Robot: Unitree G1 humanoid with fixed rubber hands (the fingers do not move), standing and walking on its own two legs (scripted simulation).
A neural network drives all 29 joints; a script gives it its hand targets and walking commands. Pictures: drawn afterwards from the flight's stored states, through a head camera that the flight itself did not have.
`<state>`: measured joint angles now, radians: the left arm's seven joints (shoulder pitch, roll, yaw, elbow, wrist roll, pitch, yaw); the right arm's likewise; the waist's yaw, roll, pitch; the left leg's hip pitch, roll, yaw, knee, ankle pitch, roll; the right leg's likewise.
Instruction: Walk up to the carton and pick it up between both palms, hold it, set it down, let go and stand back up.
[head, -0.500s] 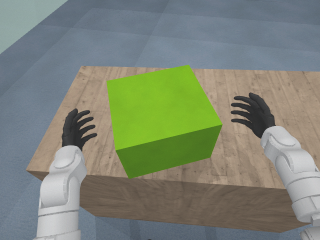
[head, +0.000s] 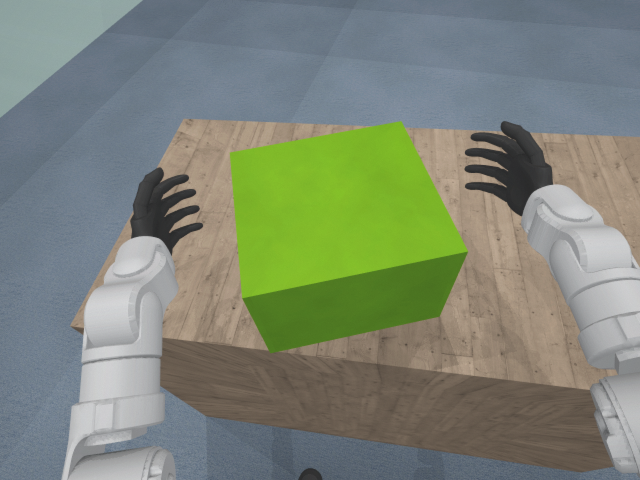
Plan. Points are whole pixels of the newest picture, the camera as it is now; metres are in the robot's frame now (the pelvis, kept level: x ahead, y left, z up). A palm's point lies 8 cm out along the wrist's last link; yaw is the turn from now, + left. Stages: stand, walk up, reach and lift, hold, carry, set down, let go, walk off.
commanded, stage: reach and lift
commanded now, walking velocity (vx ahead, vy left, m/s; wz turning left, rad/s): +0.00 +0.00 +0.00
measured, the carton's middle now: (336, 236) +0.45 +0.10 +0.00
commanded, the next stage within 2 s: none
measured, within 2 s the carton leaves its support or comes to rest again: neither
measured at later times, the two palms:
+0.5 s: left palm (152, 203) +0.37 +0.31 +0.13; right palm (496, 143) +0.52 -0.09 +0.14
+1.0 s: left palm (192, 260) +0.36 +0.29 +0.02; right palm (475, 207) +0.50 -0.09 +0.04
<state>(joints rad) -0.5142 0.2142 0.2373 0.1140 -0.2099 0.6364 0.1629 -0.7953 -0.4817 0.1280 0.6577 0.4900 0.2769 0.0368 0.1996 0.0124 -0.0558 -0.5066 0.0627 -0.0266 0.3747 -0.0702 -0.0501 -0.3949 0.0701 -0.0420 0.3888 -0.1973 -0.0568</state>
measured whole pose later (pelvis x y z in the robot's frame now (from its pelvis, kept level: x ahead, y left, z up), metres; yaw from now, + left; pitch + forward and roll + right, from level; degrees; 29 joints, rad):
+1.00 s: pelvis +0.00 +0.02 -0.02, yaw -1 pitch +26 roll -3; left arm -0.67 0.09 0.19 0.81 -0.14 -0.02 0.16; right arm -0.96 -0.38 0.08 1.19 0.32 -0.11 0.07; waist 0.27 0.01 -0.24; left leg -0.85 0.07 -0.02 0.50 -0.10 -0.03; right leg -0.71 0.08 -0.04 0.45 -0.19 -0.03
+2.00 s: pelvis +0.03 +0.02 +0.00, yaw -1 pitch +19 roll -1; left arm -0.62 -0.06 0.46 0.80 0.20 -0.10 0.09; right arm -0.90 -0.17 -0.35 1.27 -0.20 -0.25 0.10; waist 0.24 -0.04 -0.18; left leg -0.59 0.05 0.03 0.31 -0.06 -0.01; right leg -0.46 0.05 -0.01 0.29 -0.17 -0.03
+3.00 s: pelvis +0.03 +0.02 +0.00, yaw +0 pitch +19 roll -1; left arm -0.62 -0.04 0.46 0.83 0.18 -0.13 0.08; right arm -0.90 -0.17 -0.30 1.28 -0.15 -0.29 0.06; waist 0.22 -0.03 -0.18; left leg -0.57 0.05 0.05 0.29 -0.05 -0.01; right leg -0.45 0.04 -0.04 0.28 -0.17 -0.03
